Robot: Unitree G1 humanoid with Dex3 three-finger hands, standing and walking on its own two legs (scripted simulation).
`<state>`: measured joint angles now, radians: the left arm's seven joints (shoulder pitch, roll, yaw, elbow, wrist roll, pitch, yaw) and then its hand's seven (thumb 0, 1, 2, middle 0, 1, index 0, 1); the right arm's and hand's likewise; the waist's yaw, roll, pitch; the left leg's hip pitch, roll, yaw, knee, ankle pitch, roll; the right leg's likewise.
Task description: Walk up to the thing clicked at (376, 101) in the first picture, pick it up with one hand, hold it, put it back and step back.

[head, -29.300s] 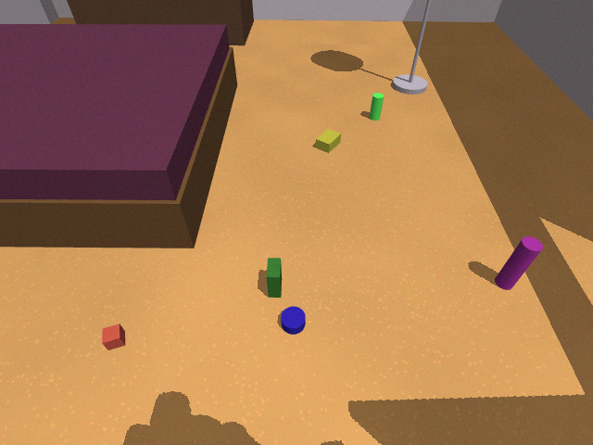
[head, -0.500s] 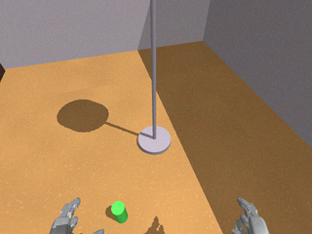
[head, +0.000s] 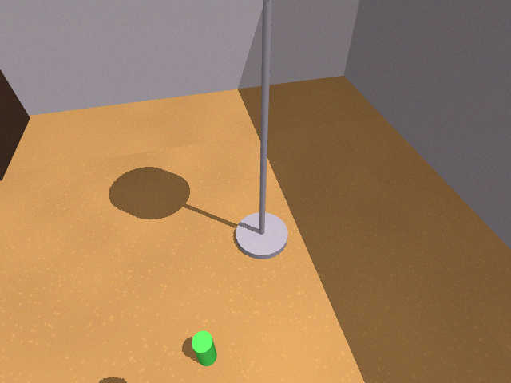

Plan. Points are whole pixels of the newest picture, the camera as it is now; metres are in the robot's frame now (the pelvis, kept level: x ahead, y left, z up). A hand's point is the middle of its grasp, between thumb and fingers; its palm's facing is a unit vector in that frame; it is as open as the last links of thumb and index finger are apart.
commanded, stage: stand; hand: left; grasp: from the side
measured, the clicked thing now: (204, 349) +0.40 +0.19 -0.69
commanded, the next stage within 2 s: step back in 1.66 s
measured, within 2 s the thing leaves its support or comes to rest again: neither
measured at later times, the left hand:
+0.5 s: hand out of the picture +0.04 +0.24 -0.15, palm faces -0.01 -0.94 -0.35, open 7.4 cm
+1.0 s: hand out of the picture +0.07 +0.24 -0.14, palm faces -0.02 -0.94 -0.34, open 7.4 cm
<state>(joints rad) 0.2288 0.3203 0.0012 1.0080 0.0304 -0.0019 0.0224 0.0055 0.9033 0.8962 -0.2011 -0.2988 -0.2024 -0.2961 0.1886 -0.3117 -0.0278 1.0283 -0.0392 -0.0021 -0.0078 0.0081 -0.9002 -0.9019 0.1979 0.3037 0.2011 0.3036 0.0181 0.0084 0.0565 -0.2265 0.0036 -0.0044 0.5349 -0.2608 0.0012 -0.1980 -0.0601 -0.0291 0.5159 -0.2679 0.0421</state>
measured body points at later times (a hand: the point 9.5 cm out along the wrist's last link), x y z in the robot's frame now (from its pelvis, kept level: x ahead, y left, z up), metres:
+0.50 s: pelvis -0.01 -0.01 +0.01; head +0.00 -0.02 +0.46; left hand +0.04 +0.29 -0.12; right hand +0.06 -0.30 -0.13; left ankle +0.02 +0.12 -0.73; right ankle +0.01 -0.15 -0.73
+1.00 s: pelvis +0.00 -0.01 +0.01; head +0.00 -0.02 +0.46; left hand +0.07 +0.29 -0.12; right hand +0.07 -0.31 -0.13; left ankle +0.02 +0.12 -0.73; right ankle +0.01 -0.15 -0.73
